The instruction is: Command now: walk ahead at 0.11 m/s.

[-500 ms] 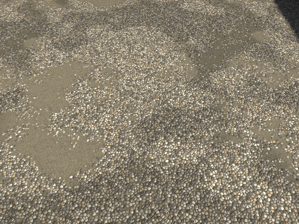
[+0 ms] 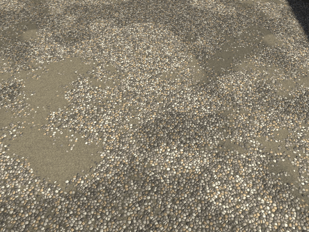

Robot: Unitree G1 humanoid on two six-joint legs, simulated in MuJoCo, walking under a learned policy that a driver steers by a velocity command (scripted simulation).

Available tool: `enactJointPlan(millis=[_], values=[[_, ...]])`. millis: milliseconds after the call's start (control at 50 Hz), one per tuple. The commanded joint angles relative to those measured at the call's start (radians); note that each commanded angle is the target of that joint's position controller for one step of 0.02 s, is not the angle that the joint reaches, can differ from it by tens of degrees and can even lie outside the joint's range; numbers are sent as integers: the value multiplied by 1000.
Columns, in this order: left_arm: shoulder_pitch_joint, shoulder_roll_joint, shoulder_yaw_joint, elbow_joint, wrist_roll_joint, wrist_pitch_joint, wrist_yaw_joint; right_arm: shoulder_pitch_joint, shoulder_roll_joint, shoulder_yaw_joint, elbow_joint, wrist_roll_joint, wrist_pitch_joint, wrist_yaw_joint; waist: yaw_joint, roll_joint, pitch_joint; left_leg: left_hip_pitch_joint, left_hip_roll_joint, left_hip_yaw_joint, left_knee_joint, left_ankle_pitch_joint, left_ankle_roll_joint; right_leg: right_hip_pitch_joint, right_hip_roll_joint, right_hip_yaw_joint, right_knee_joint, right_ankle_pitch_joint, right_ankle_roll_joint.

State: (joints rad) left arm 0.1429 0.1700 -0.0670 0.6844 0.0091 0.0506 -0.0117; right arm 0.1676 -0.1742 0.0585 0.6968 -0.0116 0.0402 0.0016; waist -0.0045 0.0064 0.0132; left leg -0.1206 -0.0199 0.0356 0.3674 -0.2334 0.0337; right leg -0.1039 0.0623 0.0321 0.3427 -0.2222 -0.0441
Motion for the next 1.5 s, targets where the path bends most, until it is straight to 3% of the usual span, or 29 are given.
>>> enactJointPlan(millis=[20, 80, 140, 240, 300, 360, 400, 520, 540, 680, 700, 740, 820, 840, 880, 940, 980, 1020, 1080, 1120, 1160, 1200, 1260, 1280, 1340, 1400, 1420, 1460, 1500], values=[[-31, 82, 25, -59, -7, -18, 17, -37, -87, -28, -74, 3, 0, -15, -11, -23, -118, 28, 115, -117, -23, 327, 12, 67, -122, 114, 15, 423, -10], [-22, 132, 44, -73, -5, 5, 14, 8, -113, -44, -50, 3, 6, -2, -18, -21, -149, 74, 137, -102, 2, 560, 14, 83, -161, 115, 29, 730, -20], [-5, 100, 42, -65, 4, 0, -8, -26, -94, -42, -64, 6, 18, 3, -4, -17, -191, 83, 154, -101, 10, 689, 5, 112, -164, 90, 29, 805, -1], [-46, 119, 45, -80, -6, 23, -1, -20, -109, -49, -43, -2, 28, 2, -17, 25, -164, 93, 133, -98, -48, 455, 5, 74, -148, 114, -22, 531, -7], [-105, 61, 25, -87, 2, 29, 5, -93, -37, -27, -61, -16, 24, 9, -24, 17, -101, 31, 101, -94, -86, 182, 8, 16, -121, 121, -42, 225, 3], [-61, 87, 29, -70, 6, 21, 7, -68, -79, -32, -62, -5, 21, 0, -9, -10, -116, -23, 82, -106, -61, -69, 24, 5, -74, 102, -15, -51, -8], [-74, 85, 27, -72, 7, 13, 9, -93, -90, -33, -74, -3, 22, -10, -6, -6, -26, -83, 77, -107, -47, -97, 28, -50, -64, 99, 8, -76, -10], [-78, 85, 26, -84, 7, 1, 16, -93, -79, -28, -104, -7, 14, -12, -10, -8, -1, -109, 65, -93, 27, -61, 33, -83, -59, 105, 77, -39, -21], [-132, 95, 27, -124, 4, 6, 15, -138, -68, -26, -133, -14, 10, 0, -23, -5, 28, -119, 64, -63, 86, 116, 31, -114, -82, 122, 108, 170, -22], [-121, 84, 35, -156, 16, 19, 22, -110, -49, -27, -153, -23, 2, -2, -24, -10, -113, -74, 62, -40, 172, 242, 21, -49, -76, 109, 189, 312, -24], [-73, 72, 34, -132, 16, 14, 26, -64, -55, -27, -137, -10, 5, -17, -11, -11, -167, -54, 64, -67, 133, 89, 25, -11, -52, 89, 180, 96, -18], [-148, 79, 31, -168, 15, 22, 20, -159, -53, -24, -175, -13, 11, -5, -14, 14, -29, -110, 69, -49, 167, 243, 26, -100, -63, 99, 191, 245, -9], [-142, 88, 40, -170, 19, 21, 20, -119, -47, -26, -172, -23, -1, 2, -24, 0, -122, -85, 70, -43, 194, 275, 23, -54, -70, 103, 222, 311, -9], [-99, 74, 39, -148, 17, 13, 24, -74, -53, -26, -157, -8, 1, -13, -10, -6, -178, -64, 74, -73, 151, 119, 27, -12, -48, 85, 211, 98, -6], [-180, 79, 35, -181, 14, 21, 18, -174, -52, -23, -194, -9, 8, -1, -14, 13, -30, -126, 78, -53, 178, 257, 27, -104, -59, 95, 214, 237, 1], [-120, 69, 40, -154, 17, 14, 20, -85, -47, -23, -171, -9, 2, -8, -11, 3, -162, -85, 78, -77, 150, 111, 28, -26, -46, 86, 220, 79, 1], [-195, 76, 37, -186, 14, 18, 16, -178, -48, -21, -204, -10, 4, 2, -17, 13, -34, -132, 80, -56, 179, 250, 27, -106, -58, 97, 222, 230, 6], [-134, 69, 41, -156, 17, 12, 19, -94, -47, -22, -181, -8, 2, -7, -12, 2, -150, -92, 80, -79, 149, 106, 29, -35, -44, 87, 224, 69, 3], [-202, 76, 37, -185, 13, 15, 15, -180, -46, -19, -215, -10, 4, 3, -19, 11, -27, -137, 80, -56, 179, 241, 28, -114, -58, 99, 225, 226, 8], [-135, 67, 41, -154, 16, 9, 19, -91, -44, -21, -187, -10, 0, -5, -15, 0, -153, -92, 79, -77, 152, 101, 29, -36, -46, 89, 228, 76, 4], [-201, 72, 37, -184, 14, 14, 16, -175, -44, -19, -216, -12, 0, 3, -20, 10, -40, -133, 79, -54, 184, 243, 27, -110, -60, 100, 229, 238, 9], [-136, 65, 42, -154, 16, 9, 20, -91, -43, -21, -190, -8, -2, -6, -15, -1, -159, -89, 79, -76, 155, 108, 28, -36, -44, 88, 232, 76, 6], [-154, 59, 37, -155, 18, 6, 17, -131, -49, -22, -203, -2, 6, -10, -8, 15, -70, -122, 84, -91, 134, 78, 35, -80, -38, 87, 221, 32, 9], [-200, 75, 38, -181, 13, 15, 15, -176, -43, -18, -224, -11, 4, 4, -21, 11, -22, -142, 80, -54, 183, 240, 29, -122, -56, 98, 233, 226, 12], [-126, 63, 42, -151, 17, 7, 22, -79, -40, -20, -191, -9, -7, -6, -15, -2, -180, -81, 78, -74, 162, 112, 28, -29, -46, 89, 237, 87, 7], [-153, 57, 37, -153, 18, 6, 19, -130, -48, -21, -206, -1, 5, -11, -7, 15, -67, -126, 86, -91, 137, 83, 37, -84, -37, 85, 227, 30, 11], [-198, 73, 38, -179, 13, 16, 16, -174, -41, -16, -228, -10, 3, 4, -20, 13, -21, -145, 81, -54, 185, 244, 31, -125, -54, 96, 239, 223, 14], [-126, 64, 42, -148, 18, 9, 21, -80, -39, -19, -196, -10, -4, -4, -16, 3, -161, -92, 79, -75, 161, 111, 32, -40, -44, 89, 242, 80, 9], [-193, 71, 38, -178, 16, 14, 19, -167, -40, -16, -225, -13, -4, 4, -20, 11, -43, -137, 80, -53, 191, 249, 31, -115, -57, 98, 242, 237, 13]])
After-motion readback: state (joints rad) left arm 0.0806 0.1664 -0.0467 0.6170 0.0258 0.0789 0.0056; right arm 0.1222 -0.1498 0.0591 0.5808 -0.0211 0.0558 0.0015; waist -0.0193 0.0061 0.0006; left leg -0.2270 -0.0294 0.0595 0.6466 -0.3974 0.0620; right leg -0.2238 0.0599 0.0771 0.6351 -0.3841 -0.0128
